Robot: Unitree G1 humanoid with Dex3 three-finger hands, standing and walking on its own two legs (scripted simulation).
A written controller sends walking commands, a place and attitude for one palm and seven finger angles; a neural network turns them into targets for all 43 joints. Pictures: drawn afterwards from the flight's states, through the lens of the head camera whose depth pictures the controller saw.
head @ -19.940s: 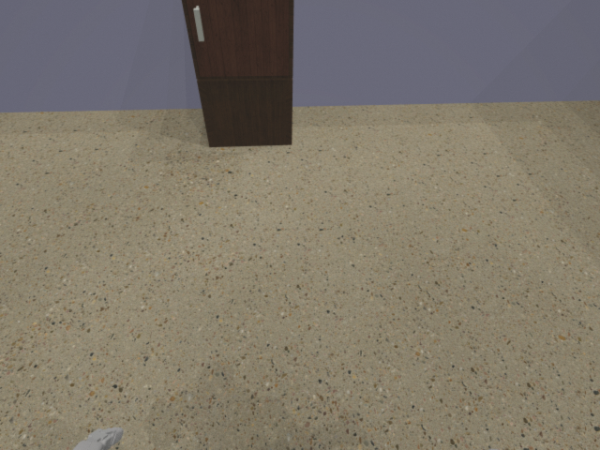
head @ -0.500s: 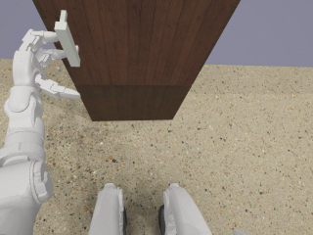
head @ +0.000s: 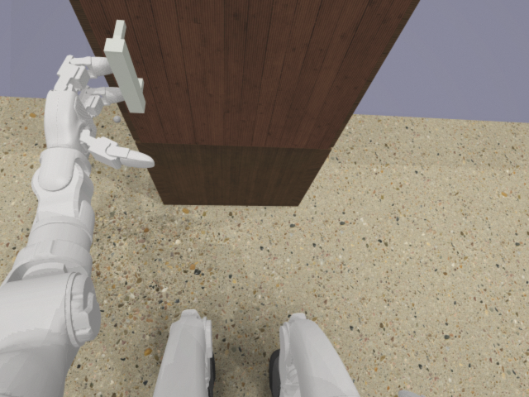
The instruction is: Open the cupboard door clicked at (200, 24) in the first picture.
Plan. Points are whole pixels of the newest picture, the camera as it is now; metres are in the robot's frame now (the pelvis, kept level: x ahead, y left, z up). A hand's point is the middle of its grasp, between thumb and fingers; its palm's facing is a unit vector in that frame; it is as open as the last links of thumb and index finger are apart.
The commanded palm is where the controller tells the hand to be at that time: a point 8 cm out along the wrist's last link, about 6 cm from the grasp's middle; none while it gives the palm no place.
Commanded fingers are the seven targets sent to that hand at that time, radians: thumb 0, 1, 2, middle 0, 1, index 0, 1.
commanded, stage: slide the fingers in behind the handle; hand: left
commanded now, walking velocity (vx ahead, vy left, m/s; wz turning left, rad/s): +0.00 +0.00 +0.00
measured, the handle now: (129, 69) +0.58 +0.19 +0.05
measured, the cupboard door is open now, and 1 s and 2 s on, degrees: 0 0 0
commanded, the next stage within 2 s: move the hooked fingers beside the handle in 0.36 s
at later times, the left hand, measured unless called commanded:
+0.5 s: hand (117, 120) +0.50 +0.20 +0.04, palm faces +0.05 -1.00 -0.01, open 14.4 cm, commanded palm +0.48 +0.20 +0.04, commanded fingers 0.00 -0.50 0.30 -0.30 -1.20 -0.30 -1.20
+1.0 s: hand (114, 116) +0.50 +0.20 +0.04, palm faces +0.03 -1.00 -0.02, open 14.0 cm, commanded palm +0.49 +0.22 +0.03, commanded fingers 0.00 -0.50 0.30 -0.30 -1.20 -0.30 -1.20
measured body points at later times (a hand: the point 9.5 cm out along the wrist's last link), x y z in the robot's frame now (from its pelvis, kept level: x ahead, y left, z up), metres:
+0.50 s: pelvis +0.01 +0.01 +0.00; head +0.17 +0.05 +0.42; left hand +0.49 +0.25 +0.04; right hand +0.06 -0.26 -0.11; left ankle +0.05 +0.11 -0.59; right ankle +0.02 -0.12 -0.59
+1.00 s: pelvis +0.00 +0.01 +0.00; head +0.16 +0.04 +0.42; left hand +0.49 +0.26 +0.04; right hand +0.05 -0.26 -0.12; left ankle +0.05 +0.11 -0.59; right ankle +0.02 -0.12 -0.59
